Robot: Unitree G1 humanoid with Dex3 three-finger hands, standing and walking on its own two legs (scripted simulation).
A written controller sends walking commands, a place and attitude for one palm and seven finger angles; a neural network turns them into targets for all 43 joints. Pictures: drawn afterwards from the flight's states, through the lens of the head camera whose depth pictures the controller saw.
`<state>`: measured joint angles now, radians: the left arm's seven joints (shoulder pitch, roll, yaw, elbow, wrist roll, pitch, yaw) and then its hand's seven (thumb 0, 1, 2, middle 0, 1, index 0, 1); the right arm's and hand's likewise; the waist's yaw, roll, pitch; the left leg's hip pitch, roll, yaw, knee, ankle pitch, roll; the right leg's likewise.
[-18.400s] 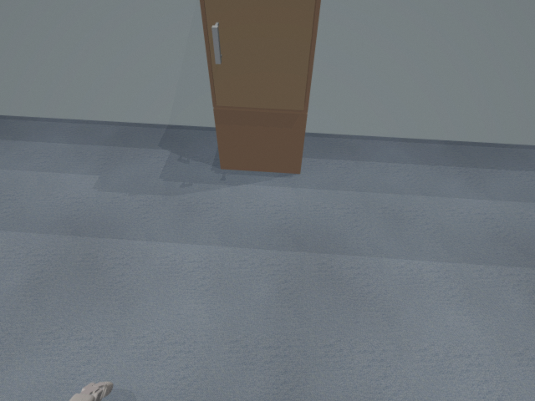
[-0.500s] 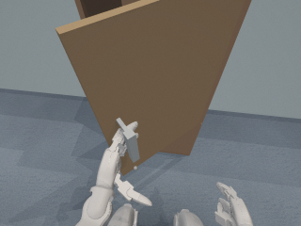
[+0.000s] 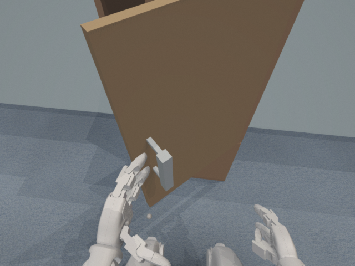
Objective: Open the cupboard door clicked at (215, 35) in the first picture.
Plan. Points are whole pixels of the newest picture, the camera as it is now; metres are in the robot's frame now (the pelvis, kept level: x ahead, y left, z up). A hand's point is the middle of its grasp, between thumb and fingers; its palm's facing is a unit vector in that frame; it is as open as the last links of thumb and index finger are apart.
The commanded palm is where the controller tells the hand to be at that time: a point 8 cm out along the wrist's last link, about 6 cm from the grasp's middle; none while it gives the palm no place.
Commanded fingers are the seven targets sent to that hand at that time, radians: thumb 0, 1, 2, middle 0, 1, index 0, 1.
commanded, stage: slide the hand sideways off the handle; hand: left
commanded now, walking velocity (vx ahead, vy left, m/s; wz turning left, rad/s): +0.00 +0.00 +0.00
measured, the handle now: (160, 165) +0.32 +0.06 +0.05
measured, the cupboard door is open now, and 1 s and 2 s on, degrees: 45 45 45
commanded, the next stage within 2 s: draw the hand back to the body in 0.54 s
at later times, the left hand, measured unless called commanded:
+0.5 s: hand (126, 231) +0.19 +0.11 +0.06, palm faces -0.10 -1.00 -0.01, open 16.3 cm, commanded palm +0.16 +0.17 +0.06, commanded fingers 0.00 -0.50 0.30 -0.15 -0.30 -0.15 -0.30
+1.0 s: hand (93, 222) +0.19 +0.15 +0.11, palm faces -0.08 -1.00 -0.06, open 16.3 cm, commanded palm +0.16 +0.21 +0.13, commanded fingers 0.00 -0.50 0.30 -0.15 -0.30 -0.15 -0.30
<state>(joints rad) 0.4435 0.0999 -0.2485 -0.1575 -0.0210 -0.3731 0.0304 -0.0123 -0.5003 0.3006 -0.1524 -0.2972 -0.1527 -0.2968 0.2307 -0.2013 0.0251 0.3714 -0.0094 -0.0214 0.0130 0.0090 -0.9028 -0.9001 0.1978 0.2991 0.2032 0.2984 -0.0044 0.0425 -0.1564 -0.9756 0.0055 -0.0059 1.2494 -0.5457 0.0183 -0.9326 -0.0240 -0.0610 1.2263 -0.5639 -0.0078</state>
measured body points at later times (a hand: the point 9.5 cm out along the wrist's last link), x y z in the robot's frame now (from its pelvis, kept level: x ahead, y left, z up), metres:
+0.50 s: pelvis +0.01 -0.01 -0.01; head +0.07 -0.01 +0.44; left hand +0.19 +0.16 +0.06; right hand +0.20 -0.24 -0.08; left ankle +0.03 +0.11 -0.63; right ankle +0.02 -0.12 -0.63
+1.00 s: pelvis +0.01 -0.01 +0.03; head +0.03 -0.02 +0.48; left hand +0.19 +0.20 +0.12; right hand +0.19 -0.24 -0.04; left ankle +0.03 +0.11 -0.63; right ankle +0.02 -0.12 -0.63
